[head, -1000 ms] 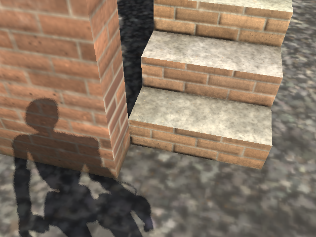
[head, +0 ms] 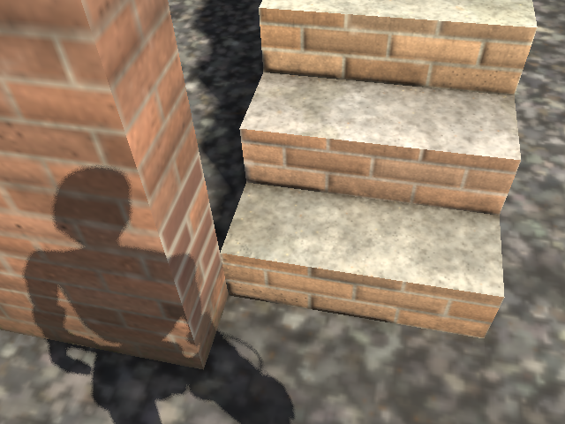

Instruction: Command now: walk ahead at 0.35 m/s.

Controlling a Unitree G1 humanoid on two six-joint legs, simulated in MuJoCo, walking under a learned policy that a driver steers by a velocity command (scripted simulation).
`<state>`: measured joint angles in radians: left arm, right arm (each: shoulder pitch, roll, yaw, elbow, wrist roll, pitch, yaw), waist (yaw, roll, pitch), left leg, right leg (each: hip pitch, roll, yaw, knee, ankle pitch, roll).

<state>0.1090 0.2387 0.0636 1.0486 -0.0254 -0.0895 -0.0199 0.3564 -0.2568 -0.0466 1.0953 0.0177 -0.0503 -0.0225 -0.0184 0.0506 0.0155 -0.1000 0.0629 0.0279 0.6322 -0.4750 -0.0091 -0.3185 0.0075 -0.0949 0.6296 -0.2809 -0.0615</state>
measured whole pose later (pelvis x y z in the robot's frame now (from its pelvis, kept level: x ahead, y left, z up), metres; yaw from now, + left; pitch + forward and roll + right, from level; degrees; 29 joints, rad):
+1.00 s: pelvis +0.39 -0.08 +0.01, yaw -1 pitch +1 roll +2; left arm 0.13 0.23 0.03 0.95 0.04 -0.09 -0.02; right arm 0.37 -0.24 -0.06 1.04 -0.02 -0.07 -0.02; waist -0.03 -0.01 0.02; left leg -0.18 0.10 0.03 0.62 -0.42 -0.03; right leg -0.40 -0.06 -0.03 0.57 -0.18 0.00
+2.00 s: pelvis +0.48 -0.13 +0.02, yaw -2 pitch +0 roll +0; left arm 0.22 0.22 0.03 1.04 0.00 -0.01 0.04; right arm 0.12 -0.23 -0.04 1.08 0.00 -0.05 -0.02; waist 0.02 0.00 0.02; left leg -0.17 0.02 0.01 0.37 -0.20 -0.02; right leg -0.13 0.06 -0.07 0.34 -0.20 -0.08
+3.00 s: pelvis +0.52 -0.15 +0.03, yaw -3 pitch +1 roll +0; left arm 0.12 0.27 -0.01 0.94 0.01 -0.02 0.01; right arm 0.04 -0.25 -0.01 0.99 0.00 -0.08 -0.01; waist 0.03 0.00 -0.03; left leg -0.09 0.05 0.02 0.31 -0.23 -0.04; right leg -0.02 0.10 -0.03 0.19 -0.18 -0.09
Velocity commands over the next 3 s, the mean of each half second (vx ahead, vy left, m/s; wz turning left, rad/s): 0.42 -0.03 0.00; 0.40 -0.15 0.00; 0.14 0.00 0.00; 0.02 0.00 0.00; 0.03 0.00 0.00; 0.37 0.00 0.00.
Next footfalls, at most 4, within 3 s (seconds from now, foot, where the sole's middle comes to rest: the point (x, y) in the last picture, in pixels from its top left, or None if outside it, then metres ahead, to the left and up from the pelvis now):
0.46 left None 0.36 0.12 -0.76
0.98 right None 0.50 -0.21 -0.76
1.30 left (307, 421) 0.52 0.00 -0.76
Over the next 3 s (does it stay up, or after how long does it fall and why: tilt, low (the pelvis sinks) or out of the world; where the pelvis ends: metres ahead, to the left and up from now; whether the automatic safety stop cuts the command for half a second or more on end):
stays up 0.52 -0.15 0.03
